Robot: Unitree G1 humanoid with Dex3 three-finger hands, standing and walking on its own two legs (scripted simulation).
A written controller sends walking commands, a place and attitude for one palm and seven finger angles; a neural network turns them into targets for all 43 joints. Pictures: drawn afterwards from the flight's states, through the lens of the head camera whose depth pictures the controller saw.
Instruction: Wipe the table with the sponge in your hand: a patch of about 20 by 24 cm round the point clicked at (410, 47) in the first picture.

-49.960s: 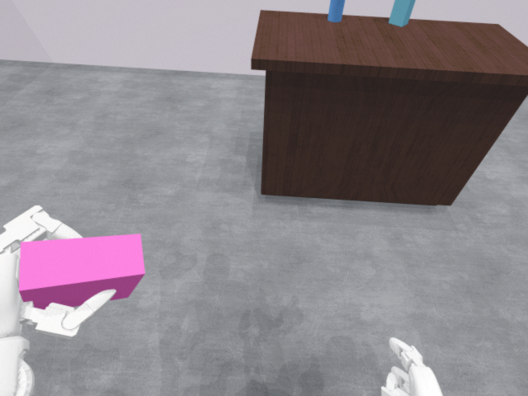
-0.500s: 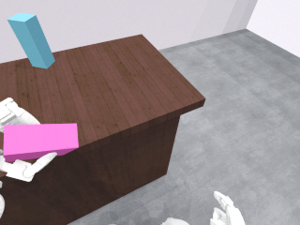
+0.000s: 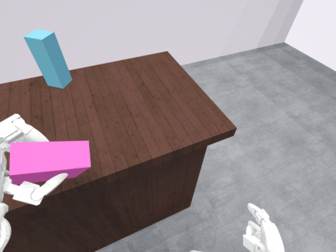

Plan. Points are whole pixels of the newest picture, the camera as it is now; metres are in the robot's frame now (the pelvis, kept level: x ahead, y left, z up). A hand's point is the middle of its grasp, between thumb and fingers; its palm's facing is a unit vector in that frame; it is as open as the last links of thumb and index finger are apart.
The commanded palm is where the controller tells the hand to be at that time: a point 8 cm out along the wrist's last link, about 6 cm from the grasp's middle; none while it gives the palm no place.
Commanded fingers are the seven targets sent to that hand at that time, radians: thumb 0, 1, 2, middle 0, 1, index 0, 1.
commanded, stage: shuffle to correct the standing spot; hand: left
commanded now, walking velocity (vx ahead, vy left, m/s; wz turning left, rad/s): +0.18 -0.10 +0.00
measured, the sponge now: (59, 162) +0.24 +0.21 +0.16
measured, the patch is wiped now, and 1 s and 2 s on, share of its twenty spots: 0.00 0.00 0.00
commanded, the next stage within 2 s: come to a stop and stand still in 0.16 s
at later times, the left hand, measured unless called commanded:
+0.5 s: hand (71, 128) +0.28 +0.20 +0.20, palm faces +0.37 -0.81 -0.46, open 9.1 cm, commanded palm +0.22 +0.24 +0.18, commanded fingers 0.00 0.10 1.30 -1.20 -1.60 -1.20 -1.60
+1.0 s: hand (48, 136) +0.28 +0.24 +0.18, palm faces +0.43 -0.82 -0.37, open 9.1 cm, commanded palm +0.22 +0.27 +0.18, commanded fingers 0.00 0.10 1.30 -1.20 -1.60 -1.20 -1.60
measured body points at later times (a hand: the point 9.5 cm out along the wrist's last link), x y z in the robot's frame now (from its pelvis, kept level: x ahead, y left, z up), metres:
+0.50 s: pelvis +0.07 -0.04 +0.00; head +0.09 -0.04 +0.45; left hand +0.26 +0.24 +0.22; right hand +0.24 -0.28 -0.08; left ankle +0.08 +0.10 -0.73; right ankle +0.09 -0.09 -0.73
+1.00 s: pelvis +0.06 -0.01 +0.01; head +0.07 -0.01 +0.46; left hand +0.25 +0.28 +0.20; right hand +0.24 -0.22 -0.07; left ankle +0.08 +0.10 -0.73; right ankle +0.09 -0.09 -0.73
